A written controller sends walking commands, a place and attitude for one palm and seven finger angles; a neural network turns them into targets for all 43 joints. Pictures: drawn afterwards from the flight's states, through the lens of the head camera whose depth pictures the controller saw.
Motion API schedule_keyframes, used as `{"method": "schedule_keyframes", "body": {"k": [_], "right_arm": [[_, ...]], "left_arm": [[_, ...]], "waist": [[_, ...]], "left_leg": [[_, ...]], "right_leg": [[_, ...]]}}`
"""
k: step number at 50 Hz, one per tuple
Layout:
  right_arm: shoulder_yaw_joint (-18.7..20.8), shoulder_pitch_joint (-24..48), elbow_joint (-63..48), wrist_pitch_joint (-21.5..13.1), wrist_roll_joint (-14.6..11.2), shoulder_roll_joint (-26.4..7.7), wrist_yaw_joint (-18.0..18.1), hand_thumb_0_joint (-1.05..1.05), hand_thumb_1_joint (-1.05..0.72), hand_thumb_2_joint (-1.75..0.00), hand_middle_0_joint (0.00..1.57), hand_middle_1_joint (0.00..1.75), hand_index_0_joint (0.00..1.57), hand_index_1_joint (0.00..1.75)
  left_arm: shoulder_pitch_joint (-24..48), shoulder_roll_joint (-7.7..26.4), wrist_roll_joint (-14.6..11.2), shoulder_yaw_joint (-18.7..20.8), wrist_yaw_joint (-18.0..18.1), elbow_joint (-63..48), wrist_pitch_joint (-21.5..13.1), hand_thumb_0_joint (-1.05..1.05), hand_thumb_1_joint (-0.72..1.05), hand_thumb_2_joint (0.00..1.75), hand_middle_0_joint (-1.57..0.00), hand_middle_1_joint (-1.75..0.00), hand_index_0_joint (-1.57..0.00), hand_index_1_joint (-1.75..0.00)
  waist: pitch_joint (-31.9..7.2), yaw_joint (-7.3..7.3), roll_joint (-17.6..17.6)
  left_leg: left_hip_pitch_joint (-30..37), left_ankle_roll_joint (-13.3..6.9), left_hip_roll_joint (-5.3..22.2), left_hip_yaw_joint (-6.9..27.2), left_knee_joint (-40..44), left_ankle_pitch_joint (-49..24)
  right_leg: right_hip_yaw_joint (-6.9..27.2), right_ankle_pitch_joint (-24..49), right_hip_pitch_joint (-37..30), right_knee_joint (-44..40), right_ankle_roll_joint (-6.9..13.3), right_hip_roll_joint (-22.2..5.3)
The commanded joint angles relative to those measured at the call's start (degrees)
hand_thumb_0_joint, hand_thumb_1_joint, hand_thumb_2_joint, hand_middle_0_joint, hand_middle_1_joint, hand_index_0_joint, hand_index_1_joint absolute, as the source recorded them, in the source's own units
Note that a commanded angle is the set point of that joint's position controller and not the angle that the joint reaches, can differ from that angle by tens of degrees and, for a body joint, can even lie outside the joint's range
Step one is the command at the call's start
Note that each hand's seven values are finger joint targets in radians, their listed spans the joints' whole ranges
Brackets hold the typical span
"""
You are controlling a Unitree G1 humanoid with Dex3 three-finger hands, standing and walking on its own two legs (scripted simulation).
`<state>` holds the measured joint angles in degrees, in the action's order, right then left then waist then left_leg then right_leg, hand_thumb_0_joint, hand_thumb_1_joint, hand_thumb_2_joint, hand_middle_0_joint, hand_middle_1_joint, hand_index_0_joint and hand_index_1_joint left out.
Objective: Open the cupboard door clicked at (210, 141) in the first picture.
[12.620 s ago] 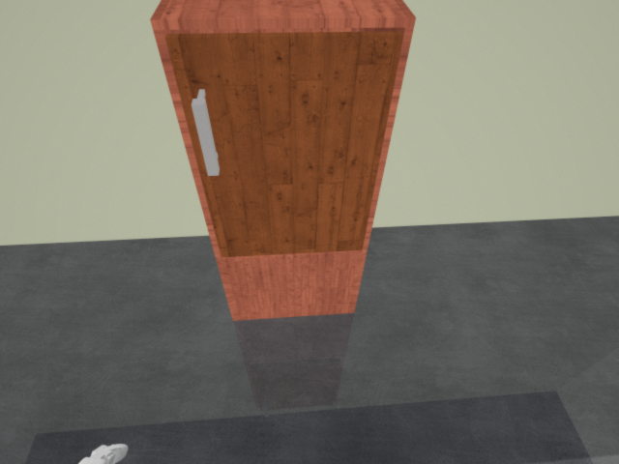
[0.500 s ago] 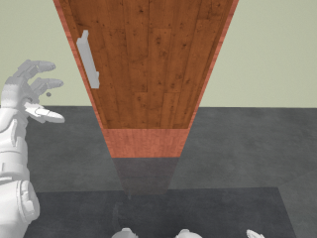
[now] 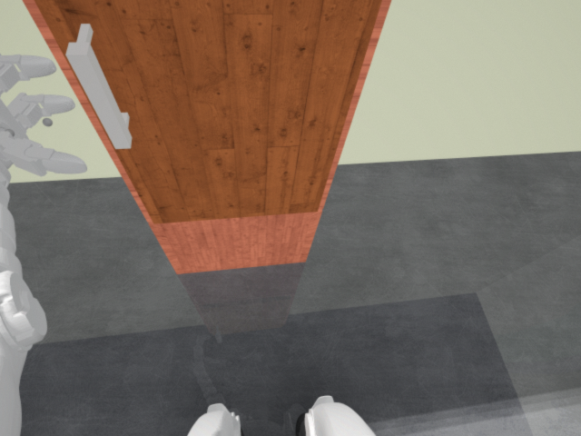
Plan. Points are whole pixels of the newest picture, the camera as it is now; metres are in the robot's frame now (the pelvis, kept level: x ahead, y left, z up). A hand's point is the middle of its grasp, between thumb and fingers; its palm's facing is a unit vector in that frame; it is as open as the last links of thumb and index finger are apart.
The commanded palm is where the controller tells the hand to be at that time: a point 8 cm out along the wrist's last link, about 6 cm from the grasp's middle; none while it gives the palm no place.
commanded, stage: move the hooked fingers beside the handle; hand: left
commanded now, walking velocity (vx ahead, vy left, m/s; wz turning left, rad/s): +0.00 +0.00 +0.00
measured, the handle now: (106, 92) +0.56 +0.22 +0.10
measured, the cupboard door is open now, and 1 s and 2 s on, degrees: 0 0 0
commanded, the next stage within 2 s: slide the fingers in behind the handle in 0.92 s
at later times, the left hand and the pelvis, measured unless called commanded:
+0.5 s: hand (37, 108) +0.52 +0.28 +0.11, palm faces +0.05 -1.00 -0.02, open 13.9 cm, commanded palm +0.49 +0.32 +0.10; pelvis +0.02 +0.00 +0.00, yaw -1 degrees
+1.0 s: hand (43, 116) +0.50 +0.27 +0.11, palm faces +0.03 -1.00 -0.02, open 14.0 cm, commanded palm +0.49 +0.32 +0.10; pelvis +0.00 +0.01 +0.00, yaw +0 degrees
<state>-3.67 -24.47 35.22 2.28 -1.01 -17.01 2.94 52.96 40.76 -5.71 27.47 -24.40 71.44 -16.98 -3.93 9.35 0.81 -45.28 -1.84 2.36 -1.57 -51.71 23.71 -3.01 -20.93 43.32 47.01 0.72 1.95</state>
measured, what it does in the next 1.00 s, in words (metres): stands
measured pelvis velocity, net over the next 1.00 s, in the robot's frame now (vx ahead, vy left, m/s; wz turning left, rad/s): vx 0.00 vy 0.01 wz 0.00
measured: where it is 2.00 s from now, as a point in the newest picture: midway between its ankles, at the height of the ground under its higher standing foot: outside the picture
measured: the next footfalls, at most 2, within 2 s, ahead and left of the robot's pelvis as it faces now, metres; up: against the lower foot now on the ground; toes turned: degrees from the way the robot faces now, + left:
none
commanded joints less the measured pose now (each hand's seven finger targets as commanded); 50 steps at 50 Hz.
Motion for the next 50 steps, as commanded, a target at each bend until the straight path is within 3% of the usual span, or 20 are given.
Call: {"method": "schedule_keyframes", "body": {"k": [1,6,7,9,13,16,19,22,24,26,29,31,33,35,39,40,43,44,47,50], "right_arm": [[3.99,-8.82,-2.99,-0.68,0.24,-11.19,1.37,0.0,-0.9,-0.9,0.2,0.3,0.2,0.3],[3.9,-10.38,-2.14,-0.09,0.72,-11.22,1.28,0.0,-0.9,-0.9,0.2,0.3,0.2,0.3],[3.83,-10.63,-2.21,0.16,0.78,-11.34,1.26,0.0,-0.9,-0.9,0.2,0.3,0.2,0.3],[3.74,-11.21,-2.51,0.49,0.87,-11.19,1.17,0.0,-0.9,-0.9,0.2,0.3,0.2,0.3],[3.87,-11.49,-3.2,1.46,0.64,-11.33,1.06,0.0,-0.9,-0.9,0.2,0.3,0.2,0.3],[4.27,-11.67,-4.01,2.02,0.96,-11.34,0.87,0.0,-0.9,-0.9,0.2,0.3,0.2,0.3],[4.63,-11.42,-4.68,2.26,1.21,-10.98,0.26,0.0,-0.9,-0.9,0.2,0.3,0.2,0.3],[4.76,-10.62,-3.98,2.77,0.97,-10.68,-0.19,0.0,-0.9,-0.9,0.2,0.3,0.2,0.3],[4.96,-10.67,-4.11,3.02,0.92,-10.78,-0.24,0.0,-0.9,-0.9,0.2,0.3,0.2,0.3],[4.79,-10.38,-3.86,3.39,0.64,-10.8,-0.11,0.0,-0.9,-0.9,0.2,0.3,0.2,0.3],[4.89,-9.85,-4.24,3.3,0.56,-10.31,-0.11,0.0,-0.9,-0.9,0.2,0.3,0.2,0.3],[4.96,-9.95,-3.55,3.35,0.88,-10.69,-0.01,0.0,-0.9,-0.9,0.2,0.3,0.2,0.3],[4.88,-9.49,-3.74,3.13,0.85,-10.48,0.0,0.0,-0.9,-0.9,0.2,0.3,0.2,0.3],[4.69,-8.98,-3.45,2.81,0.92,-10.38,-0.04,0.0,-0.9,-0.9,0.2,0.3,0.2,0.3],[4.59,-8.85,-3.37,2.29,1.1,-10.56,0.1,0.0,-0.9,-0.9,0.2,0.3,0.2,0.3],[4.39,-8.4,-3.29,2.28,0.93,-10.22,0.06,0.0,-0.9,-0.9,0.2,0.3,0.2,0.3],[4.29,-8.32,-3.25,2.22,0.93,-10.51,0.11,0.0,-0.9,-0.9,0.2,0.3,0.2,0.3],[4.21,-8.38,-3.5,2.12,0.93,-10.39,0.16,0.0,-0.9,-0.9,0.2,0.3,0.2,0.3],[4.13,-8.33,-3.49,2.11,0.85,-10.46,0.08,0.0,-0.9,-0.9,0.2,0.3,0.2,0.3],[3.98,-8.43,-3.87,2.05,0.64,-11.0,0.54,0.0,-0.9,-0.9,0.2,0.3,0.2,0.3]], "left_arm": [[27.85,22.42,-0.61,3.99,0.06,-9.64,-3.83,0.0,-0.5,0.3,-0.3,-1.2,-0.3,-1.2],[31.08,22.16,0.28,2.29,-0.96,-9.68,-4.04,0.0,-0.5,0.3,-0.3,-1.2,-0.3,-1.2],[29.47,23.01,0.38,3.04,-1.14,-8.18,-3.65,0.0,-0.5,0.3,-0.3,-1.2,-0.3,-1.2],[27.06,20.34,-0.65,2.05,-1.92,-6.21,-2.67,0.0,-0.5,0.3,-0.3,-1.2,-0.3,-1.2],[25.31,22.37,-0.52,3.03,-2.76,-6.94,-0.87,0.0,-0.5,0.3,-0.3,-1.2,-0.3,-1.2],[25.66,27.02,-0.31,6.85,-2.07,-11.91,-2.53,0.0,-0.5,0.3,-0.3,-1.2,-0.3,-1.2],[24.58,26.09,-0.9,7.67,-1.1,-17.44,-4.97,0.0,-0.5,0.3,-0.3,-1.2,-0.3,-1.2],[23.46,21.6,-1.9,5.19,-1.38,-16.84,-4.97,0.0,-0.5,0.3,-0.3,-1.2,-0.3,-1.2],[20.9,20.35,-2.65,5.23,-2.02,-16.3,-4.06,0.0,-0.5,0.3,-0.3,-1.2,-0.3,-1.2],[18.84,19.26,-2.56,3.9,-2.77,-13.18,-2.21,0.0,-0.5,0.3,-0.3,-1.2,-0.3,-1.2],[19.47,12.76,-2.88,-0.75,-2.93,-14.27,-1.44,0.0,-0.5,0.3,-0.3,-1.2,-0.3,-1.2],[21.41,15.5,-2.85,1.15,-2.15,-14.99,-2.12,0.0,-0.5,0.3,-0.3,-1.2,-0.3,-1.2],[22.98,14.68,-3.38,1.11,-1.28,-15.43,-3.17,0.0,-0.5,0.3,-0.3,-1.2,-0.3,-1.2],[25.26,14.44,-3.25,0.98,-0.4,-15.23,-4.34,0.0,-0.5,0.3,-0.3,-1.2,-0.3,-1.2],[26.96,18.2,-1.77,3.25,1.12,-15.9,-5.79,0.0,-0.5,0.3,-0.3,-1.2,-0.3,-1.2],[26.85,17.03,-1.13,1.71,1.1,-15.15,-5.65,0.0,-0.5,0.3,-0.3,-1.2,-0.3,-1.2],[26.44,17.67,-0.75,1.87,1.24,-13.42,-4.94,0.0,-0.5,0.3,-0.3,-1.2,-0.3,-1.2],[26.23,15.91,-1.12,0.78,0.95,-13.4,-4.91,0.0,-0.5,0.3,-0.3,-1.2,-0.3,-1.2],[25.22,15.11,-1.59,0.45,0.53,-11.94,-4.04,0.0,-0.5,0.3,-0.3,-1.2,-0.3,-1.2],[24.65,19.28,-1.81,3.14,0.16,-9.43,-3.45,0.0,-0.5,0.3,-0.3,-1.2,-0.3,-1.2]], "waist": [[-23.59,0.72,6.86],[-27.5,1.82,11.75],[-27.24,1.52,10.95],[-26.56,1.69,8.22],[-26.69,1.1,7.52],[-30.53,-0.23,10.02],[-33.4,-1.22,13.57],[-30.47,-0.23,14.11],[-29.87,-0.87,13.39],[-26.85,-0.5,10.57],[-24.12,0.43,11.06],[-24.56,0.44,10.34],[-24.39,0.95,8.61],[-24.65,1.13,10.58],[-27.68,0.31,11.06],[-27.68,0.4,13.5],[-26.49,0.52,10.41],[-27.08,0.61,11.94],[-26.07,0.76,10.16],[-24.61,0.85,5.51]], "left_leg": [[13.22,-0.49,-0.76,3.9,4.99,-17.73],[17.47,-0.1,-0.35,4.59,3.58,-21.76],[16.89,-0.11,-0.31,4.67,3.46,-21.96],[16.53,-0.35,-0.3,4.69,3.68,-23.45],[14.06,-0.67,-0.32,3.65,3.51,-23.34],[16.07,-0.5,-0.33,3.62,3.08,-27.09],[21.34,0.21,0.02,4.09,2.64,-33.51],[23.82,0.53,0.43,4.33,2.83,-33.64],[24.59,0.44,0.43,4.52,3.01,-36.03],[22.07,0.18,0.34,4.33,3.47,-33.65],[23.46,0.19,0.34,4.73,3.92,-33.52],[23.63,0.68,0.59,5.25,3.88,-32.84],[22.48,0.51,0.38,5.18,3.9,-30.24],[23.11,0.88,0.33,5.53,3.7,-29.68],[23.18,1.06,0.11,5.96,3.25,-29.6],[24.08,1.49,0.16,6.04,3.19,-30.01],[22.16,1.28,0.22,6.25,3.53,-27.0],[23.18,1.34,0.15,6.33,3.47,-28.5],[21.74,1.06,0.2,5.86,3.82,-25.8],[15.61,-0.03,-0.18,4.99,4.02,-20.95]], "right_leg": [[2.81,15.0,-9.41,-4.47,0.08,1.02],[2.33,16.05,-6.25,-3.88,0.14,1.23],[2.27,16.07,-6.35,-3.8,0.21,1.28],[1.73,17.69,-7.13,-3.77,0.25,1.54],[2.07,19.58,-8.84,-3.93,-0.12,1.4],[2.34,22.97,-11.08,-3.17,0.04,1.64],[1.67,25.12,-10.08,-2.35,0.6,2.12],[1.14,22.86,-6.93,-3.38,0.24,2.37],[0.87,23.68,-7.44,-3.67,0.44,2.48],[0.7,23.19,-7.31,-4.06,0.21,2.28],[0.17,21.17,-4.39,-4.5,0.39,2.23],[0.07,20.06,-3.81,-4.21,0.33,2.16],[0.24,19.48,-4.28,-4.01,0.35,2.13],[0.32,18.4,-3.04,-3.61,0.49,2.02],[0.57,18.24,-4.59,-2.72,0.71,1.8],[0.51,17.49,-3.16,-2.72,0.63,1.74],[0.29,16.17,-3.66,-2.95,0.54,1.75],[0.28,16.46,-3.26,-2.83,0.7,1.79],[0.21,15.83,-3.54,-3.35,0.48,1.77],[1.09,15.86,-7.12,-3.61,0.2,1.64]]}}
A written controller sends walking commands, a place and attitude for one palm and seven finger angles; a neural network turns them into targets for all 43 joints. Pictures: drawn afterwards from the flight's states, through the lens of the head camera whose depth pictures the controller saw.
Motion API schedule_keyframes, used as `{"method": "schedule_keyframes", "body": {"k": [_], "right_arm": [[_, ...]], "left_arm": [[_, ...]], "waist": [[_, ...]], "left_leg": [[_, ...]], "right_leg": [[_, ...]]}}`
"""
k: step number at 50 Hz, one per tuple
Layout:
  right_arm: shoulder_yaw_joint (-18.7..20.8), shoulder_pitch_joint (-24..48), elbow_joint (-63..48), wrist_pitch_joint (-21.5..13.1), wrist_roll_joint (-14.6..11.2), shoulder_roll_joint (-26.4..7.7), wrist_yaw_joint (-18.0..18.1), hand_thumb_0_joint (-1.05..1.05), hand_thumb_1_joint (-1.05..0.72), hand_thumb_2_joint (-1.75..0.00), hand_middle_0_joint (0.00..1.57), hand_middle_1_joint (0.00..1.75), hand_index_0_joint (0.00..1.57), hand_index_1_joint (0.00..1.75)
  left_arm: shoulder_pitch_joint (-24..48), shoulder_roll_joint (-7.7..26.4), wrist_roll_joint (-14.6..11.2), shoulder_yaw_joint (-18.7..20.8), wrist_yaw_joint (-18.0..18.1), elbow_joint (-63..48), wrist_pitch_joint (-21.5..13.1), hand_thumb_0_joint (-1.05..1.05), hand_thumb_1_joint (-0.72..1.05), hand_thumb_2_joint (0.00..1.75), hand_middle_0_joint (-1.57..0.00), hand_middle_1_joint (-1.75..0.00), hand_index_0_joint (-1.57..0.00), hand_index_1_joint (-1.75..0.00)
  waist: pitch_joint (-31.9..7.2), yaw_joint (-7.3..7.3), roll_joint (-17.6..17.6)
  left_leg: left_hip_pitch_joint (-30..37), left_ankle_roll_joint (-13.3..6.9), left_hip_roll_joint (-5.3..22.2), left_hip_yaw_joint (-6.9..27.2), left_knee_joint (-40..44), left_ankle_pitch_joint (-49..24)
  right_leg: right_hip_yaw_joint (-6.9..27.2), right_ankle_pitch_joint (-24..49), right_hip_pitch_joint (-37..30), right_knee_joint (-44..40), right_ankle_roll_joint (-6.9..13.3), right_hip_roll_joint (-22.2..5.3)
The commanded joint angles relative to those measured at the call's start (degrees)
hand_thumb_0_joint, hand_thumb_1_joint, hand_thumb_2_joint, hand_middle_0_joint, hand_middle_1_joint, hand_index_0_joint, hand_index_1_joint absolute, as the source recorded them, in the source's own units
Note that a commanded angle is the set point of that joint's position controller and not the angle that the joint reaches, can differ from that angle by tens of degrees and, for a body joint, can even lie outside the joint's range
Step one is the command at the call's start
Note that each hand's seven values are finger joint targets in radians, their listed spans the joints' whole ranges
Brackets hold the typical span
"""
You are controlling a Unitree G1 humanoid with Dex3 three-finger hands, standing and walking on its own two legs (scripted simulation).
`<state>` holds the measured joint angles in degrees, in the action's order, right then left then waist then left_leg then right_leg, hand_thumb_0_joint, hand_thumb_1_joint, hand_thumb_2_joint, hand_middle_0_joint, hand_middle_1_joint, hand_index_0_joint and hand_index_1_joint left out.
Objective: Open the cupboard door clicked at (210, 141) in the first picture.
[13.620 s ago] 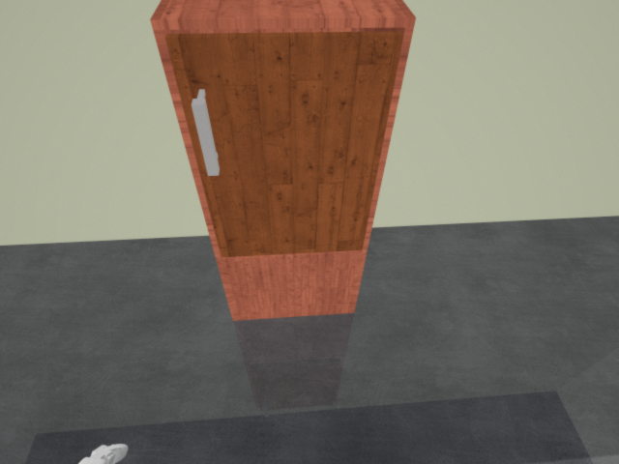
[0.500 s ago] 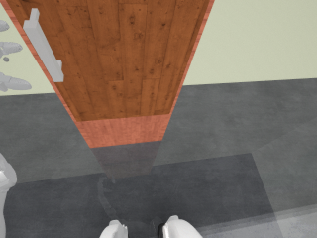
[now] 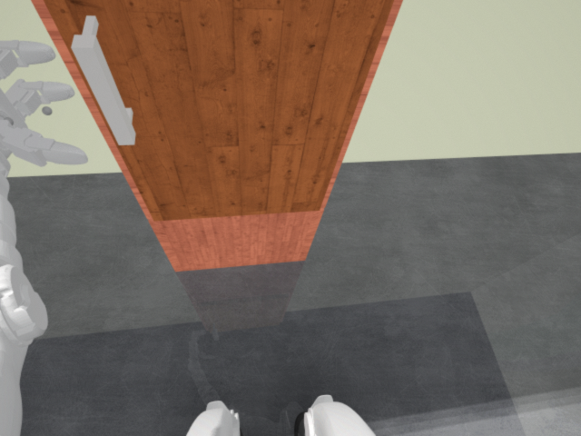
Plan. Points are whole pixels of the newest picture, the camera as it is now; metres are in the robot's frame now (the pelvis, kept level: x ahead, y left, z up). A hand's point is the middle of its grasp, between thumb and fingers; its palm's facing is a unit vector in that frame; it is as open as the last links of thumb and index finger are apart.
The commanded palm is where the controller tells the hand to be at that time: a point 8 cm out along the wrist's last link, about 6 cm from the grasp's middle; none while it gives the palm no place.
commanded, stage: slide the fingers in behind the handle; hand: left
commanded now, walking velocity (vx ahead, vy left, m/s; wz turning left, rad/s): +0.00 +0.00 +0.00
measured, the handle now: (110, 86) +0.56 +0.21 +0.10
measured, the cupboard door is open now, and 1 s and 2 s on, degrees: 0 0 0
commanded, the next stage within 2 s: close the thumb around the handle in 1.62 s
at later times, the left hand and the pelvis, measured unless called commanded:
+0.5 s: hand (69, 110) +0.51 +0.25 +0.11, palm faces +0.03 -1.00 +0.00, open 14.0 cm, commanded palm +0.48 +0.28 +0.10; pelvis +0.00 +0.00 +0.00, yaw -1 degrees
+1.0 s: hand (99, 113) +0.51 +0.21 +0.11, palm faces +0.02 -1.00 -0.01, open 14.0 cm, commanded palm +0.49 +0.25 +0.10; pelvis +0.00 +0.00 +0.00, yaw +0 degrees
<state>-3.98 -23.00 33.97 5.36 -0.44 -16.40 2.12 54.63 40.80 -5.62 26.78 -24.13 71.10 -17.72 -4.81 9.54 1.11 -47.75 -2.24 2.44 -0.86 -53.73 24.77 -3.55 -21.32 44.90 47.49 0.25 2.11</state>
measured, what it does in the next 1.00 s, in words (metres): stands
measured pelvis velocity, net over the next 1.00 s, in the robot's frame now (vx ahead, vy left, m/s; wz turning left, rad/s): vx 0.00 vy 0.00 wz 0.00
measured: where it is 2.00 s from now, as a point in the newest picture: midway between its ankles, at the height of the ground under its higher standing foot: outside the picture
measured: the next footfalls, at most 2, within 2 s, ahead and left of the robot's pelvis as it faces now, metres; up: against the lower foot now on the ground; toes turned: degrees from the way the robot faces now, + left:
none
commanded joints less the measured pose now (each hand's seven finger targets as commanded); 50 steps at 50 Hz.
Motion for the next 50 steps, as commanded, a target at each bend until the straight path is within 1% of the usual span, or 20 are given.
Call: {"method": "schedule_keyframes", "body": {"k": [1,5,7,9,10,12,15,17,19,25,28,33,36,37,38,40,43,45,48,50], "right_arm": [[4.14,-9.89,-2.83,-1.03,-0.05,-11.62,1.45,0.0,-0.9,-0.9,0.2,0.3,0.2,0.3],[4.16,-10.12,-2.8,-1.38,0.05,-11.3,1.31,0.0,-0.9,-0.9,0.2,0.3,0.2,0.3],[4.28,-10.35,-2.47,-1.47,0.19,-11.42,1.33,0.0,-0.9,-0.9,0.2,0.3,0.2,0.3],[4.43,-10.56,-2.17,-1.64,0.31,-11.25,1.24,0.0,-0.9,-0.9,0.2,0.3,0.2,0.3],[4.54,-10.66,-1.84,-1.63,0.27,-11.45,1.22,0.0,-0.9,-0.9,0.2,0.3,0.2,0.3],[4.32,-10.69,-1.54,-1.57,0.07,-11.53,1.25,0.0,-0.9,-0.9,0.2,0.3,0.2,0.3],[4.65,-11.03,-1.29,-1.99,0.31,-11.41,1.25,0.0,-0.9,-0.9,0.2,0.3,0.2,0.3],[4.54,-11.35,-1.4,-1.94,0.36,-11.49,1.18,0.0,-0.9,-0.9,0.2,0.3,0.2,0.3],[4.71,-11.51,-1.63,-2.11,0.69,-11.15,0.88,0.0,-0.9,-0.9,0.2,0.3,0.2,0.3],[4.89,-10.9,-2.44,-1.73,0.57,-10.8,0.14,0.0,-0.9,-0.9,0.2,0.3,0.2,0.3],[4.98,-10.57,-2.55,-1.46,0.36,-10.52,-0.08,0.0,-0.9,-0.9,0.2,0.3,0.2,0.3],[5.37,-10.37,-2.29,-1.73,0.44,-10.1,-0.25,0.0,-0.9,-0.9,0.2,0.3,0.2,0.3],[5.11,-10.28,-1.82,-1.68,0.41,-10.32,-0.12,0.0,-0.9,-0.9,0.2,0.3,0.2,0.3],[5.04,-10.08,-1.95,-1.82,0.37,-10.06,-0.19,0.0,-0.9,-0.9,0.2,0.3,0.2,0.3],[5.25,-10.24,-1.77,-1.96,0.5,-10.12,-0.15,0.0,-0.9,-0.9,0.2,0.3,0.2,0.3],[5.26,-10.21,-1.82,-2.12,0.63,-10.02,-0.19,0.0,-0.9,-0.9,0.2,0.3,0.2,0.3],[5.22,-9.71,-1.74,-2.47,0.59,-9.63,-0.48,0.0,-0.9,-0.9,0.2,0.3,0.2,0.3],[5.29,-9.69,-1.63,-2.51,0.6,-9.63,-0.48,0.0,-0.9,-0.9,0.2,0.3,0.2,0.3],[5.21,-9.57,-1.27,-2.51,0.59,-9.52,-0.58,0.0,-0.9,-0.9,0.2,0.3,0.2,0.3],[5.32,-9.95,-1.18,-2.53,0.57,-9.77,-0.46,0.0,-0.9,-0.9,0.2,0.3,0.2,0.3]], "left_arm": [[23.04,20.4,-1.52,4.14,-0.21,-8.69,-2.51,0.0,-0.5,0.3,-0.3,-1.2,-0.3,-1.2],[24.48,18.24,-1.28,1.94,-0.56,-11.29,-3.76,0.0,-0.5,0.3,-0.3,-1.2,-0.3,-1.2],[24.78,19.14,-1.52,2.87,-0.62,-12.22,-4.52,0.0,-0.5,0.3,-0.3,-1.2,-0.3,-1.2],[25.81,15.84,-2.55,1.06,-1.12,-13.47,-5.02,0.0,-0.5,0.3,-0.3,-1.2,-0.3,-1.2],[24.82,16.35,-2.63,1.69,-1.23,-12.69,-4.78,0.0,-0.5,0.3,-0.3,-1.2,-0.3,-1.2],[24.75,14.69,-2.76,0.27,-1.17,-9.51,-3.3,0.0,-0.5,0.3,-0.3,-1.2,-0.3,-1.2],[26.92,14.61,-2.27,0.32,-0.2,-12.45,-2.92,0.0,-0.5,0.3,-0.3,-1.2,-0.3,-1.2],[26.34,17.21,-1.59,2.0,1.02,-13.22,-3.06,0.0,-0.5,0.3,-0.3,-1.2,-0.3,-1.2],[26.65,15.83,-1.77,2.0,2.07,-15.55,-4.03,0.0,-0.5,0.3,-0.3,-1.2,-0.3,-1.2],[21.76,14.88,-1.53,2.66,3.43,-15.4,-4.17,0.0,-0.5,0.3,-0.3,-1.2,-0.3,-1.2],[21.76,11.38,-1.61,0.03,3.47,-14.8,-3.27,0.0,-0.5,0.3,-0.3,-1.2,-0.3,-1.2],[21.59,7.6,-2.73,-0.94,4.31,-16.51,-3.76,0.0,-0.5,0.3,-0.3,-1.2,-0.3,-1.2],[22.65,8.76,-2.5,-0.35,5.12,-14.14,-3.74,0.0,-0.5,0.3,-0.3,-1.2,-0.3,-1.2],[23.3,6.67,-2.19,-2.13,5.2,-13.97,-3.56,0.0,-0.5,0.3,-0.3,-1.2,-0.3,-1.2],[24.03,8.34,-1.86,-0.76,5.67,-15.04,-3.9,0.0,-0.5,0.3,-0.3,-1.2,-0.3,-1.2],[24.1,8.77,-1.45,-0.38,6.19,-16.33,-4.79,0.0,-0.5,0.3,-0.3,-1.2,-0.3,-1.2],[24.74,5.82,-1.66,-2.3,6.5,-16.78,-5.54,0.0,-0.5,0.3,-0.3,-1.2,-0.3,-1.2],[25.0,6.29,-1.68,-1.79,6.69,-17.32,-5.81,0.0,-0.5,0.3,-0.3,-1.2,-0.3,-1.2],[25.28,4.18,-1.35,-3.21,7.37,-14.9,-4.73,0.0,-0.5,0.3,-0.3,-1.2,-0.3,-1.2],[25.09,5.39,-1.04,-2.29,8.12,-14.21,-4.38,0.0,-0.5,0.3,-0.3,-1.2,-0.3,-1.2]], "waist": [[-22.61,0.5,5.53],[-24.16,0.67,9.94],[-24.98,0.51,10.37],[-25.55,1.12,10.73],[-25.82,0.82,10.83],[-22.36,1.81,8.15],[-24.89,1.23,11.95],[-25.31,0.85,10.77],[-27.5,0.54,10.53],[-27.86,-0.77,10.6],[-24.71,0.28,8.69],[-25.02,0.2,8.01],[-22.18,0.82,5.46],[-21.88,1.15,6.82],[-22.84,0.77,6.11],[-25.69,0.27,8.57],[-25.83,0.7,8.5],[-27.33,0.35,9.08],[-24.46,0.87,8.81],[-24.53,0.82,6.94]], "left_leg": [[16.09,0.15,-0.53,3.89,6.16,-20.35],[18.82,0.41,-0.55,3.82,6.03,-20.23],[19.66,0.6,-0.32,4.2,5.91,-20.16],[21.31,0.59,-0.31,4.47,5.88,-21.07],[21.8,0.75,-0.14,4.64,5.89,-21.21],[18.91,0.37,-0.14,4.7,6.33,-17.89],[21.72,0.57,-0.29,4.81,6.27,-19.77],[21.41,0.65,-0.14,5.02,6.12,-21.01],[23.09,0.73,-0.18,5.13,5.73,-23.75],[23.0,0.97,-0.17,4.23,5.59,-27.0],[21.7,0.72,-0.14,3.98,5.94,-25.11],[24.08,0.98,-0.02,4.25,5.97,-27.35],[20.59,0.62,-0.22,4.12,6.16,-24.28],[20.55,0.64,-0.43,4.07,6.31,-23.2],[20.54,0.55,-0.38,4.08,6.16,-23.17],[22.79,0.83,-0.44,4.17,5.6,-25.65],[23.45,0.98,-0.44,4.25,5.4,-25.54],[24.2,1.04,-0.44,4.23,5.19,-26.9],[22.94,1.12,-0.44,4.45,5.54,-24.54],[22.17,0.94,-0.42,4.62,5.75,-24.24]], "right_leg": [[1.91,15.89,-9.29,-4.21,0.69,1.39],[2.03,14.77,-7.43,-4.2,0.95,1.47],[1.93,13.75,-6.84,-4.12,1.0,1.61],[1.67,13.84,-6.24,-4.19,1.21,1.71],[1.47,13.56,-5.54,-4.18,1.15,1.72],[1.37,11.42,-4.68,-4.73,0.92,1.69],[1.36,12.13,-4.25,-4.62,1.04,1.5],[1.3,12.89,-4.72,-4.26,1.04,1.54],[1.14,14.7,-5.51,-3.7,1.19,1.75],[1.18,18.12,-7.86,-3.31,1.09,1.78],[1.13,17.62,-7.21,-3.96,0.84,1.83],[0.8,18.27,-6.74,-3.99,0.95,1.94],[1.14,17.58,-7.06,-4.0,0.78,1.69],[1.16,16.74,-6.36,-4.0,0.82,1.62],[1.29,16.99,-7.17,-3.91,0.81,1.53],[1.48,18.12,-6.99,-3.36,0.96,1.44],[1.42,17.87,-6.54,-3.37,0.91,1.56],[1.47,18.87,-7.14,-2.98,0.94,1.54],[1.08,16.66,-5.48,-3.33,0.97,1.51],[1.06,16.74,-6.16,-3.34,0.89,1.51]]}}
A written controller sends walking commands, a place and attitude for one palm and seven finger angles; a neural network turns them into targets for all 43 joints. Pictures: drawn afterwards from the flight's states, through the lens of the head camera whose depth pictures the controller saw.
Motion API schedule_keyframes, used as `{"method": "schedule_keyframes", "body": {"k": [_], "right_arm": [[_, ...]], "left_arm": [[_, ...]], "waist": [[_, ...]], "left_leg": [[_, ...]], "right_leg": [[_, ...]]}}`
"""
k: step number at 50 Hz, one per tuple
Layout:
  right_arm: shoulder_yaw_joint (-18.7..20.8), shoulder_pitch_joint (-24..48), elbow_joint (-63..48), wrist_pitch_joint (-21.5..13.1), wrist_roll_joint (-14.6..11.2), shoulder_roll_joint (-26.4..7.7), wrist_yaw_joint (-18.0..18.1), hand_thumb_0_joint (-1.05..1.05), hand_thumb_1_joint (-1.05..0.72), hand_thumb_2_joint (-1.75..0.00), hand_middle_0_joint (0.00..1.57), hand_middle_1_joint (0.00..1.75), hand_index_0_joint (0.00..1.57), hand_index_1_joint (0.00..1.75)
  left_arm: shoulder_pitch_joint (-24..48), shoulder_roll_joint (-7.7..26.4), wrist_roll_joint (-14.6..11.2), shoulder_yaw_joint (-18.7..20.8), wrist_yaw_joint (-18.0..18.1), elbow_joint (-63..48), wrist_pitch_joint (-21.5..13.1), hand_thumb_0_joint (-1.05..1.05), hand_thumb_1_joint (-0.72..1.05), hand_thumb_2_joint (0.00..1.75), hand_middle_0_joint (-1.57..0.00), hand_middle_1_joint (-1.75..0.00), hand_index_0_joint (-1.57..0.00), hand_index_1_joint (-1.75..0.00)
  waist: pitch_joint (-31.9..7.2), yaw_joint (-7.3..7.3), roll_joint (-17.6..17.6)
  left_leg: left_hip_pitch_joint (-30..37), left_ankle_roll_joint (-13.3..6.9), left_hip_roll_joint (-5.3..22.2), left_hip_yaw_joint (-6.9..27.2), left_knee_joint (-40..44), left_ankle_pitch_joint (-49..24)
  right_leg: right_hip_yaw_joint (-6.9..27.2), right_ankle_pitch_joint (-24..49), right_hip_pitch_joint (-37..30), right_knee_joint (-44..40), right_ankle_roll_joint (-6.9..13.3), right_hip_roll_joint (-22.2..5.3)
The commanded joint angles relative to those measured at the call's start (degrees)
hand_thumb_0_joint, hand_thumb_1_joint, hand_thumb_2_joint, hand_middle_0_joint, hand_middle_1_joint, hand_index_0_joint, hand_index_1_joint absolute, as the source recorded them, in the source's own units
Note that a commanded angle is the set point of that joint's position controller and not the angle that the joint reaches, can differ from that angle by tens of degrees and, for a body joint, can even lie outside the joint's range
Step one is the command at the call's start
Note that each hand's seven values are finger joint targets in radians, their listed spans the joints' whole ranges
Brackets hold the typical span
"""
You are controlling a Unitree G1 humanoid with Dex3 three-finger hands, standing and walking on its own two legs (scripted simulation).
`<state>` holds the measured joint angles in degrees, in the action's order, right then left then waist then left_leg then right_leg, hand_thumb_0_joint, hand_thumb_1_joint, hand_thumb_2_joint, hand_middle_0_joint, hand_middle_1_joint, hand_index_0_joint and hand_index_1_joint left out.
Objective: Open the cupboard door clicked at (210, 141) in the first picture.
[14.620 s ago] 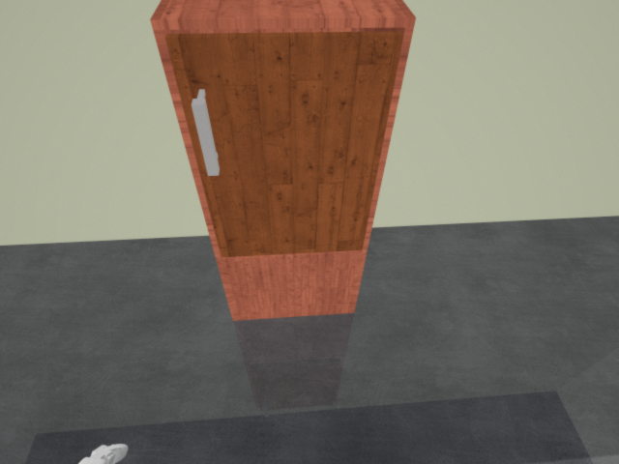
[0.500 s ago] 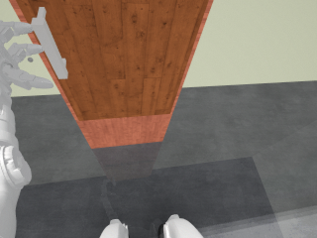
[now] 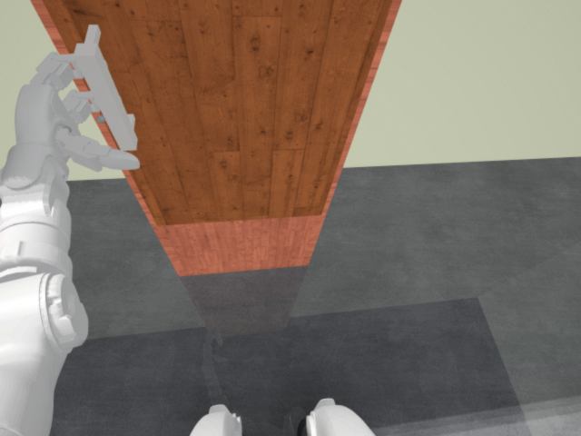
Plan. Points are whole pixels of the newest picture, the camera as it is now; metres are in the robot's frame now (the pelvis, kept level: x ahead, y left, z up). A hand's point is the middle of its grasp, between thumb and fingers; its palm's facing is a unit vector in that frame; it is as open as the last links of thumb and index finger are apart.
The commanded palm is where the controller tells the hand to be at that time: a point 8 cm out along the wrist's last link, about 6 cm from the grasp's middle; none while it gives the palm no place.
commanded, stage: slide the fingers in behind the handle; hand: left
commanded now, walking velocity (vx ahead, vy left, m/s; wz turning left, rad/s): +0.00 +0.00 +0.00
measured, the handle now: (112, 93) +0.56 +0.21 +0.10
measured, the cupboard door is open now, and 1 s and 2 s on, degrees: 0 0 14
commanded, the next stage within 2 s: close the thumb around the handle in 0.62 s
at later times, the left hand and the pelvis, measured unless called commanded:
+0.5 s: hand (117, 115) +0.51 +0.19 +0.11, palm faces +0.04 -1.00 -0.03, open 13.9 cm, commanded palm +0.49 +0.24 +0.10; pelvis +0.00 -0.01 +0.00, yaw +0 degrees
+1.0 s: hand (115, 116) +0.51 +0.20 +0.11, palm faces +0.03 -1.00 -0.02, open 11.7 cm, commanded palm +0.49 +0.24 +0.10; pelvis +0.00 +0.00 +0.00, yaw +0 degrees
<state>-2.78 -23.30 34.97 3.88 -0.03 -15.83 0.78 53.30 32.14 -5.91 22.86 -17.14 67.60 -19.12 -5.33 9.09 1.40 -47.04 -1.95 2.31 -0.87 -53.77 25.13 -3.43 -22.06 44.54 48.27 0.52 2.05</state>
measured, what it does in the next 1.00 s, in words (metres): stands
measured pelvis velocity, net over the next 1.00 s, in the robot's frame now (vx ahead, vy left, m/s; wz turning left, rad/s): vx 0.00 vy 0.00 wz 0.00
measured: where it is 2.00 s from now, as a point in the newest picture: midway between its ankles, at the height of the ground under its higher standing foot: outside the picture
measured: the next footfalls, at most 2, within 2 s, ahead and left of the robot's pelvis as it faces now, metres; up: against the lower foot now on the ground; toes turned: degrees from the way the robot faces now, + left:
none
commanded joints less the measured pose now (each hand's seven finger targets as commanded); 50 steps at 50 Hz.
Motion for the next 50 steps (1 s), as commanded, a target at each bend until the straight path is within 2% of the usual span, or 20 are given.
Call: {"method": "schedule_keyframes", "body": {"k": [1,4,8,10,13,16,18,21,24,27,30,31,34,36,37,40,41,42,44,50], "right_arm": [[3.97,-9.39,-2.37,-1.12,0.19,-10.2,0.84,0.0,-0.9,-0.9,0.2,0.3,0.2,0.3],[4.09,-10.05,-2.55,-1.42,0.47,-10.2,0.78,0.0,-0.9,-0.9,0.2,0.3,0.2,0.3],[4.17,-9.96,-2.77,-1.51,0.52,-9.83,0.3,0.0,-0.9,-0.9,0.2,0.3,0.2,0.3],[4.14,-10.11,-2.25,-1.53,0.5,-9.79,0.24,0.0,-0.9,-0.9,0.2,0.3,0.2,0.3],[4.22,-10.31,-2.1,-1.43,0.27,-10.14,0.47,0.0,-0.9,-0.9,0.2,0.3,0.2,0.3],[3.91,-10.39,-2.1,-1.59,0.33,-10.01,0.63,0.0,-0.9,-0.9,0.2,0.3,0.2,0.3],[4.05,-10.22,-2.27,-1.74,0.4,-9.77,0.51,0.0,-0.9,-0.9,0.2,0.3,0.2,0.3],[4.1,-10.47,-2.45,-1.68,0.41,-9.75,0.39,0.0,-0.9,-0.9,0.2,0.3,0.2,0.3],[4.06,-10.26,-2.31,-1.73,0.24,-9.73,0.44,0.0,-0.9,-0.9,0.2,0.3,0.2,0.3],[4.13,-10.45,-2.25,-1.52,0.11,-10.12,0.75,0.0,-0.9,-0.9,0.2,0.3,0.2,0.3],[3.98,-10.32,-2.61,-1.56,0.23,-10.08,0.79,0.0,-0.9,-0.9,0.2,0.3,0.2,0.3],[3.91,-10.24,-2.76,-1.6,0.16,-10.02,0.83,0.0,-0.9,-0.9,0.2,0.3,0.2,0.3],[3.94,-9.85,-2.79,-1.84,0.26,-9.69,0.72,0.0,-0.9,-0.9,0.2,0.3,0.2,0.3],[4.01,-10.0,-2.22,-1.82,0.17,-10.11,0.77,0.0,-0.9,-0.9,0.2,0.3,0.2,0.3],[4.06,-10.03,-2.12,-1.9,0.21,-10.17,0.85,0.0,-0.9,-0.9,0.2,0.3,0.2,0.3],[4.15,-10.24,-2.34,-1.94,0.24,-10.44,1.0,0.0,-0.9,-0.9,0.2,0.3,0.2,0.3],[4.08,-10.08,-2.36,-1.92,0.2,-10.13,0.9,0.0,-0.9,-0.9,0.2,0.3,0.2,0.3],[3.99,-10.07,-2.21,-1.96,0.27,-9.98,0.72,0.0,-0.9,-0.9,0.2,0.3,0.2,0.3],[3.97,-10.39,-1.92,-1.79,0.35,-10.22,0.79,0.0,-0.9,-0.9,0.2,0.3,0.2,0.3],[4.36,-10.73,-1.81,-1.72,0.62,-10.19,0.44,0.0,-0.9,-0.9,0.2,0.3,0.2,0.3]], "left_arm": [[27.51,12.78,-0.72,0.47,1.43,-10.74,-2.66,0.0,-0.5,0.3,-0.3,-1.2,-0.3,-1.2],[27.73,14.55,-0.44,2.52,2.59,-12.32,-3.31,0.0,-0.5,0.3,-0.3,-1.2,-0.3,-1.2],[26.38,12.93,-0.22,1.59,3.23,-13.09,-4.17,0.0,-0.5,0.3,-0.3,-1.2,-0.3,-1.2],[27.76,11.71,0.05,0.26,3.25,-12.1,-4.36,0.0,-0.5,0.3,-0.3,-1.2,-0.3,-1.2],[27.99,14.14,0.11,1.94,3.38,-10.71,-3.73,0.0,-0.5,0.3,-0.3,-1.2,-0.3,-1.2],[28.8,15.51,0.5,2.66,3.64,-10.51,-3.72,0.0,-0.5,0.3,-0.3,-1.2,-0.3,-1.2],[28.32,14.38,0.64,1.85,3.63,-11.9,-4.17,0.0,-0.5,0.3,-0.3,-1.2,-0.3,-1.2],[26.53,14.16,0.1,2.28,3.46,-12.25,-4.68,0.0,-0.5,0.3,-0.3,-1.2,-0.3,-1.2],[26.81,11.71,-0.48,0.55,2.89,-10.68,-4.24,0.0,-0.5,0.3,-0.3,-1.2,-0.3,-1.2],[26.54,14.12,-0.14,1.86,2.93,-9.49,-3.15,0.0,-0.5,0.3,-0.3,-1.2,-0.3,-1.2],[26.08,16.33,0.32,3.35,3.07,-10.07,-3.55,0.0,-0.5,0.3,-0.3,-1.2,-0.3,-1.2],[25.72,16.37,0.16,3.49,3.13,-9.66,-3.62,0.0,-0.5,0.3,-0.3,-1.2,-0.3,-1.2],[28.35,13.2,0.34,0.69,2.97,-11.62,-4.64,0.0,-0.5,0.3,-0.3,-1.2,-0.3,-1.2],[28.16,14.17,0.33,1.21,2.92,-10.08,-4.73,0.0,-0.5,0.3,-0.3,-1.2,-0.3,-1.2],[28.7,13.69,-0.09,1.01,2.76,-10.04,-4.55,0.0,-0.44,0.32,-0.3,-1.21,-0.3,-1.21],[28.34,16.35,-0.44,3.26,2.32,-11.48,-4.67,0.0,-0.28,0.4,-0.32,-1.22,-0.32,-1.22],[27.62,14.31,-0.41,1.81,2.11,-11.4,-4.54,0.0,-0.22,0.42,-0.32,-1.23,-0.32,-1.23],[27.63,12.23,-0.39,0.33,2.06,-10.81,-4.19,0.0,-0.16,0.44,-0.32,-1.24,-0.32,-1.24],[27.61,13.44,-0.15,1.08,2.29,-10.1,-4.01,0.0,-0.05,0.49,-0.33,-1.25,-0.33,-1.25],[27.73,12.51,-0.56,1.39,3.36,-12.58,-4.5,0.0,0.28,0.64,-0.36,-1.28,-0.36,-1.28]], "waist": [[-23.45,1.78,7.42],[-26.09,1.04,6.46],[-27.36,0.73,7.1],[-25.78,1.63,6.0],[-24.04,1.64,4.94],[-24.54,1.23,6.6],[-25.54,1.09,8.33],[-27.02,0.73,6.27],[-23.88,1.72,5.35],[-23.21,1.45,3.74],[-24.63,0.66,5.62],[-24.02,0.9,4.14],[-23.69,1.82,7.16],[-23.64,1.89,6.44],[-23.72,2.31,5.68],[-28.05,1.12,6.77],[-27.87,1.03,8.46],[-26.32,1.61,7.5],[-24.3,1.75,6.94],[-27.72,1.13,7.76]], "left_leg": [[20.85,0.53,-0.48,4.28,5.89,-23.12],[20.89,0.31,-0.66,4.19,5.5,-24.4],[21.02,0.42,-0.79,3.54,5.31,-25.25],[20.1,0.24,-0.73,3.76,5.43,-23.7],[17.35,-0.07,-0.95,3.26,6.0,-20.48],[17.21,-0.07,-1.12,3.23,6.02,-20.43],[18.95,0.1,-1.05,3.14,5.91,-21.96],[19.29,0.03,-1.01,3.12,5.67,-23.94],[17.86,-0.24,-1.11,2.85,6.0,-21.42],[15.6,-0.41,-1.18,2.63,6.35,-19.64],[15.53,-0.35,-1.46,2.36,6.1,-20.39],[14.82,-0.5,-1.38,2.19,5.98,-19.88],[17.08,-0.36,-1.3,2.56,5.76,-19.87],[17.79,-0.06,-0.96,3.29,5.85,-19.36],[17.56,-0.15,-0.97,3.19,5.85,-19.34],[18.97,0.01,-1.08,3.3,5.6,-22.04],[20.27,0.21,-1.05,3.35,5.58,-23.27],[20.21,0.18,-0.91,3.47,5.6,-22.83],[19.56,0.07,-0.78,3.74,5.54,-22.86],[23.27,0.7,-0.45,4.56,5.41,-26.98]], "right_leg": [[1.17,16.94,-5.53,-4.4,0.49,1.49],[1.38,18.51,-7.57,-3.92,0.65,1.49],[1.68,20.19,-8.86,-3.91,0.53,1.5],[1.7,19.27,-8.17,-4.11,0.45,1.61],[2.15,18.08,-9.5,-4.83,0.38,1.42],[2.34,18.11,-9.77,-4.67,0.47,1.28],[2.26,18.93,-9.41,-4.52,0.57,1.3],[2.22,21.1,-11.02,-4.3,0.49,1.5],[2.18,19.55,-10.11,-4.91,0.49,1.53],[2.58,19.01,-11.17,-5.22,0.26,1.26],[2.98,20.03,-12.22,-4.85,0.37,1.12],[3.11,19.95,-12.43,-4.98,0.24,1.18],[2.75,18.52,-9.52,-4.75,0.54,1.26],[2.39,16.73,-7.97,-4.78,0.49,1.34],[2.53,17.09,-8.46,-4.92,0.32,1.31],[2.58,19.46,-10.48,-4.19,0.48,1.23],[2.24,19.73,-9.37,-4.05,0.64,1.27],[1.91,18.87,-8.06,-4.31,0.51,1.4],[1.71,18.41,-7.26,-4.27,0.66,1.49],[1.18,19.58,-6.79,-3.79,0.71,1.66]]}}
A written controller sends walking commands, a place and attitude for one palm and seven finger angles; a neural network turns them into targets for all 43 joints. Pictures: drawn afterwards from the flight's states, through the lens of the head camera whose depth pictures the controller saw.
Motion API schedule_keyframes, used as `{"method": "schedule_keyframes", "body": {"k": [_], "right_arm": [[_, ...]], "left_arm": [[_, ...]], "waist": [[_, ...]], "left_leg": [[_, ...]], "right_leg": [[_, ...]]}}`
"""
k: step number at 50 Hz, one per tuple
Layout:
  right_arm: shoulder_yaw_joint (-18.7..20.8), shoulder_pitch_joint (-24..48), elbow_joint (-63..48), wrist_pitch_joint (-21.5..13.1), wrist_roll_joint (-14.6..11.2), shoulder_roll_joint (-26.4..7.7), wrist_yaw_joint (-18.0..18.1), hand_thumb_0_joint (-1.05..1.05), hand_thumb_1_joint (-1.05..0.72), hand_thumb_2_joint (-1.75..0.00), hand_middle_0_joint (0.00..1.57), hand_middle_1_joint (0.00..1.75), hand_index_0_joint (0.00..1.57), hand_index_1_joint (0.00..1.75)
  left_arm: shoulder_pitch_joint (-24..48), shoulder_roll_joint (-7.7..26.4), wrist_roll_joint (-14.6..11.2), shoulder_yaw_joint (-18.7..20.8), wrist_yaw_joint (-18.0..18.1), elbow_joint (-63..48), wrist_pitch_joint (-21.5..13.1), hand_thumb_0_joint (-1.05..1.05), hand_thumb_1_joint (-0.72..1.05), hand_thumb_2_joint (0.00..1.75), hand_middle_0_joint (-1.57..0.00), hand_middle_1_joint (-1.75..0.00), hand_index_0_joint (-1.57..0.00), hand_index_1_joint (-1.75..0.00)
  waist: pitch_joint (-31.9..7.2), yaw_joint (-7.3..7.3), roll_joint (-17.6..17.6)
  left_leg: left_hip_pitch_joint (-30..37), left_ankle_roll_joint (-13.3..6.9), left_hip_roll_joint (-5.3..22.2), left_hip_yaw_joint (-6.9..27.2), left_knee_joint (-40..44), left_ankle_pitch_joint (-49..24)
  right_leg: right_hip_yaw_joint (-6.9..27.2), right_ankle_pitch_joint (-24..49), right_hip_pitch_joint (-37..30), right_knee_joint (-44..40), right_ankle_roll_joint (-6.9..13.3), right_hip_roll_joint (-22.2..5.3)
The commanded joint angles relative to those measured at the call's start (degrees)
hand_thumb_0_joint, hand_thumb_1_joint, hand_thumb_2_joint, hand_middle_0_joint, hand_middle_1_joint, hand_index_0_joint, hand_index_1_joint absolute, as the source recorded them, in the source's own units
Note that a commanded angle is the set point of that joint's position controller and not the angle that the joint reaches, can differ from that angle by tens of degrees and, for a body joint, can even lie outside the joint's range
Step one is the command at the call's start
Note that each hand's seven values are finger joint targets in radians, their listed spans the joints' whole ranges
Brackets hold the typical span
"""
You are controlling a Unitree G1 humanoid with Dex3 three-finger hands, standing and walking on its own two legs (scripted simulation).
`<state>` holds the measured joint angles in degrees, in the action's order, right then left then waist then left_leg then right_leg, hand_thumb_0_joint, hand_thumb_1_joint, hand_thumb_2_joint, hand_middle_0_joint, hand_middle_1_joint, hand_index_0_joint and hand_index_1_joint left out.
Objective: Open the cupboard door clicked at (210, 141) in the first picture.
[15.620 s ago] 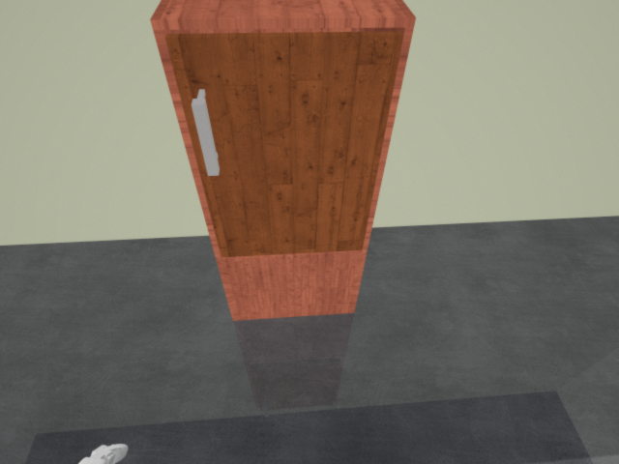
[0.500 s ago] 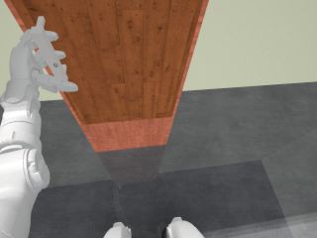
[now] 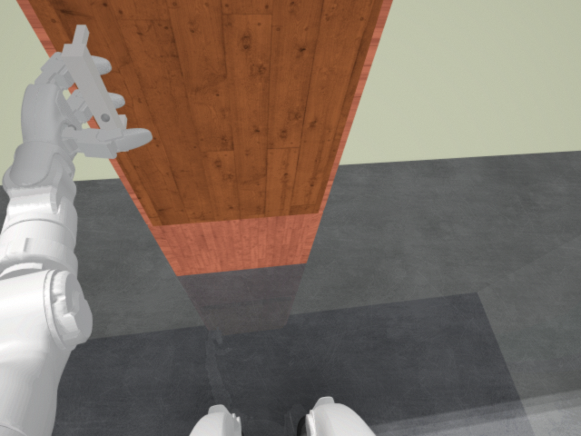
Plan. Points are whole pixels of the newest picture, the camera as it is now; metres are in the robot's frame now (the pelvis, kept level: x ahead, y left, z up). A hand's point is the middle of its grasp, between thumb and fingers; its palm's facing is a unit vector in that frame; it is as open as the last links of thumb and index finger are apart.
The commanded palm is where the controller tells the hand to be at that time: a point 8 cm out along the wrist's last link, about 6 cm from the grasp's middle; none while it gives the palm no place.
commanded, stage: close the thumb around the handle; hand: left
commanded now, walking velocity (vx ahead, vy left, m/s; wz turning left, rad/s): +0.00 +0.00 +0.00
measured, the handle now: (103, 94) +0.56 +0.21 +0.10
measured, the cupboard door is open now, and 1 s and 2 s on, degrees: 0 14 43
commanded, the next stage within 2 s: pull the door open along its arc in 0.42 s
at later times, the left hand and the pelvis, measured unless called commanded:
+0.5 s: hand (118, 119) +0.51 +0.19 +0.11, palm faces +0.05 -1.00 -0.02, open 5.7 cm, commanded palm +0.48 +0.23 +0.10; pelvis +0.00 +0.00 +0.00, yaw +0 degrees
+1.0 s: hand (130, 177) +0.42 +0.16 +0.11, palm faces +0.04 -1.00 +0.01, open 6.0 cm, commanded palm +0.36 +0.21 +0.10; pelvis +0.01 -0.01 +0.02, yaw -1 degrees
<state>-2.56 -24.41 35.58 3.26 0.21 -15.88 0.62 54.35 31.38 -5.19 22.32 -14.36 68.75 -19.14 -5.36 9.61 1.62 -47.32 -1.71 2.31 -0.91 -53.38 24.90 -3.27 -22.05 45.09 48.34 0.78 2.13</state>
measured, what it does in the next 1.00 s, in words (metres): stands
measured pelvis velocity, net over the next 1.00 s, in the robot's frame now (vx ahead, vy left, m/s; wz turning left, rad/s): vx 0.01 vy -0.01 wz -0.02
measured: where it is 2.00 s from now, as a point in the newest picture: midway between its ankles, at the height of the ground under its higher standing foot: outside the picture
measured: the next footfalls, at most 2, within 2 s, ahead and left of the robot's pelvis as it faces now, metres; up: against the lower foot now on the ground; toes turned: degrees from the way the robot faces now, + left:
none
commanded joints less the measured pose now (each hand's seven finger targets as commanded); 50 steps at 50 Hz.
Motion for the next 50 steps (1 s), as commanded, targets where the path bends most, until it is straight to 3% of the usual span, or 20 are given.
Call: {"method": "schedule_keyframes", "body": {"k": [1,2,4,5,10,11,15,17,19,21,25,27,30,35,39,42,45,47,48,50], "right_arm": [[4.08,-9.38,-2.37,-1.04,0.28,-9.95,0.52,0.0,-0.9,-0.9,0.2,0.3,0.2,0.3],[4.1,-9.52,-2.27,-0.93,0.31,-9.98,0.46,0.0,-0.9,-0.9,0.2,0.3,0.2,0.3],[4.26,-9.71,-2.4,-0.92,0.42,-9.91,0.35,0.0,-0.9,-0.9,0.2,0.3,0.2,0.3],[4.26,-9.41,-2.35,-0.81,0.39,-9.88,0.25,0.0,-0.9,-0.9,0.2,0.3,0.2,0.3],[4.04,-9.08,-3.08,-0.47,0.3,-9.79,0.26,0.0,-0.9,-0.9,0.2,0.3,0.2,0.3],[4.09,-9.06,-3.16,-0.4,0.23,-9.89,0.4,0.0,-0.9,-0.9,0.2,0.3,0.2,0.3],[4.3,-8.74,-3.51,-0.5,0.34,-9.43,0.16,0.0,-0.9,-0.9,0.2,0.3,0.2,0.3],[4.34,-8.5,-3.17,-0.51,0.21,-9.43,0.2,0.0,-0.9,-0.9,0.2,0.3,0.2,0.3],[4.11,-8.46,-2.94,-0.57,0.17,-9.64,0.47,0.0,-0.9,-0.9,0.2,0.3,0.2,0.3],[4.12,-8.49,-2.91,-0.67,0.21,-9.82,0.57,0.0,-0.9,-0.9,0.2,0.3,0.2,0.3],[4.16,-8.19,-3.17,-0.83,0.23,-9.32,0.43,0.0,-0.9,-0.9,0.2,0.3,0.2,0.3],[4.2,-8.33,-2.79,-0.95,0.32,-9.47,0.47,0.0,-0.9,-0.9,0.2,0.3,0.2,0.3],[4.38,-8.12,-3.44,-1.06,0.27,-9.48,0.36,0.0,-0.9,-0.9,0.2,0.3,0.2,0.3],[4.61,-6.38,-5.05,-0.8,-0.38,-9.1,0.23,0.0,-0.9,-0.9,0.2,0.3,0.2,0.3],[4.79,-4.44,-7.16,-0.71,-0.98,-8.8,0.08,0.0,-0.9,-0.9,0.2,0.3,0.2,0.3],[4.97,-2.34,-8.6,-0.87,-1.71,-8.04,-0.01,0.0,-0.9,-0.9,0.2,0.3,0.2,0.3],[4.89,-0.03,-10.14,-1.7,-2.12,-7.26,-0.35,0.0,-0.9,-0.9,0.2,0.3,0.2,0.3],[4.92,1.46,-10.92,-2.29,-2.27,-6.83,-0.6,0.0,-0.9,-0.9,0.2,0.3,0.2,0.3],[5.07,3.64,-11.12,-2.93,-2.19,-5.39,-0.75,0.0,-0.9,-0.9,0.2,0.3,0.2,0.3],[4.89,5.7,-11.43,-4.33,-2.06,-5.0,-1.43,0.0,-0.9,-0.9,0.2,0.3,0.2,0.3]], "left_arm": [[26.14,12.26,-1.28,1.25,0.66,-13.36,-4.39,0.0,0.34,0.66,-0.36,-1.29,-0.36,-1.29],[25.95,11.56,-1.11,0.65,0.77,-12.74,-4.23,0.0,0.4,0.68,-0.36,-1.3,-0.36,-1.3],[26.24,11.1,-0.9,0.57,1.1,-13.6,-4.39,0.0,0.51,0.73,-0.37,-1.31,-0.37,-1.31],[25.79,11.51,-0.78,0.89,1.31,-13.76,-4.29,0.0,0.56,0.76,-0.38,-1.31,-0.38,-1.31],[22.67,12.85,-1.01,2.7,1.81,-12.08,-3.73,0.0,0.84,0.88,-0.4,-1.34,-0.4,-1.34],[23.15,14.45,-0.6,3.5,1.95,-12.75,-3.79,0.0,0.9,0.9,-0.4,-1.35,-0.4,-1.35],[23.77,12.18,-0.43,1.93,2.18,-16.89,-5.42,0.0,0.9,0.9,-0.4,-1.35,-0.4,-1.35],[23.18,10.51,-0.85,0.96,2.13,-14.96,-5.4,0.0,0.9,0.9,-0.4,-1.35,-0.4,-1.35],[25.03,11.04,-1.45,1.67,2.46,-14.13,-5.19,0.0,0.9,0.9,-0.4,-1.35,-0.4,-1.35],[25.08,14.16,-0.39,3.47,3.08,-13.04,-4.9,0.0,0.9,0.9,-0.4,-1.35,-0.4,-1.35],[24.53,11.02,0.34,0.65,3.03,-14.58,-5.6,0.0,0.9,0.9,-0.4,-1.35,-0.4,-1.35],[25.58,11.04,0.15,0.62,3.03,-14.07,-5.51,0.0,0.9,0.9,-0.4,-1.35,-0.4,-1.35],[22.0,11.36,-0.47,1.68,2.51,-15.85,-6.04,0.0,0.9,0.9,-0.4,-1.35,-0.4,-1.35],[13.57,9.28,-2.06,1.02,1.51,-20.78,-5.94,0.0,0.9,0.9,-0.4,-1.35,-0.4,-1.35],[3.14,7.83,-3.91,1.3,1.3,-26.29,-4.89,0.0,0.9,0.9,-0.4,-1.35,-0.4,-1.35],[-4.44,4.55,-5.45,-0.18,1.23,-31.79,-3.68,0.0,0.9,0.9,-0.4,-1.35,-0.4,-1.35],[-14.71,1.62,-6.81,-1.22,1.61,-39.78,-3.01,0.0,0.9,0.9,-0.4,-1.35,-0.4,-1.35],[-20.18,-1.67,-7.8,-2.91,1.95,-43.99,-2.17,0.0,0.9,0.9,-0.4,-1.35,-0.4,-1.35],[-19.93,-4.01,-10.58,1.22,8.26,-49.25,-1.38,0.0,0.9,0.9,-0.4,-1.35,-0.4,-1.35],[-24.9,-10.82,-9.63,-3.09,14.83,-53.35,0.25,0.0,0.9,0.9,-0.4,-1.35,-0.4,-1.35]], "waist": [[-26.65,0.74,8.42],[-25.51,0.99,6.28],[-25.85,0.86,6.73],[-26.25,0.53,8.34],[-24.73,-0.21,4.79],[-24.6,-0.33,5.04],[-27.66,-0.58,7.94],[-25.33,0.09,5.77],[-23.78,0.42,4.74],[-24.05,0.03,4.91],[-25.86,0.03,6.89],[-25.18,0.59,6.17],[-28.6,-0.97,6.13],[-28.85,-3.05,5.87],[-27.19,-5.07,3.26],[-24.27,-5.85,0.53],[-23.86,-7.86,3.9],[-21.56,-8.06,1.58],[-20.27,-11.22,-0.16],[-17.19,-10.09,1.25]], "left_leg": [[23.53,0.53,-0.43,4.37,5.0,-27.15],[22.7,0.49,-0.37,4.58,5.19,-26.44],[23.23,0.34,-0.47,4.61,5.02,-27.41],[23.68,0.52,-0.48,4.38,5.12,-27.68],[20.28,0.16,-0.78,3.45,5.49,-26.14],[19.85,0.19,-0.73,3.47,5.66,-25.55],[24.1,0.58,-0.54,3.94,5.24,-29.08],[23.09,0.57,-0.45,3.88,5.51,-26.81],[21.06,0.25,-0.72,3.74,5.87,-24.37],[19.34,0.06,-1.03,3.34,5.87,-22.81],[22.0,0.26,-0.96,3.57,5.56,-24.75],[21.47,0.23,-0.88,3.69,5.61,-23.61],[22.4,0.21,-1.09,3.33,5.58,-25.01],[22.86,0.12,-1.15,2.37,6.29,-27.86],[20.93,-0.38,-1.47,1.23,7.7,-27.7],[19.33,-0.71,-1.68,0.08,9.15,-26.71],[21.88,-0.54,-1.67,-0.34,10.0,-29.93],[21.95,-0.47,-1.57,-0.52,10.7,-29.53],[20.09,0.05,-1.86,-0.75,11.51,-27.66],[20.85,0.55,-2.0,-0.74,12.46,-24.5]], "right_leg": [[1.01,19.8,-6.87,-3.94,0.45,1.59],[0.82,19.23,-6.77,-4.02,0.37,1.6],[0.78,19.75,-6.93,-3.8,0.53,1.69],[0.91,19.92,-6.81,-3.97,0.45,1.56],[1.19,21.16,-9.68,-4.16,0.27,1.53],[1.2,20.89,-9.88,-4.0,0.31,1.42],[1.13,21.72,-8.94,-3.64,0.47,1.54],[1.06,20.38,-8.27,-4.15,0.36,1.64],[1.14,19.4,-8.79,-4.28,0.4,1.57],[1.71,19.53,-9.99,-4.3,0.26,1.33],[1.52,19.88,-8.78,-3.99,0.35,1.29],[1.57,19.25,-8.5,-4.26,0.28,1.28],[1.72,21.11,-11.21,-3.97,0.38,1.33],[1.76,24.65,-14.79,-4.11,0.57,1.4],[2.02,27.38,-19.76,-4.96,0.66,1.34],[2.33,29.85,-23.16,-5.99,0.38,0.95],[2.36,31.62,-24.42,-6.17,0.61,0.62],[1.95,31.56,-24.66,-6.7,0.41,0.58],[1.12,29.58,-24.99,-7.74,0.14,0.61],[0.47,25.73,-23.18,-8.43,0.13,0.59]]}}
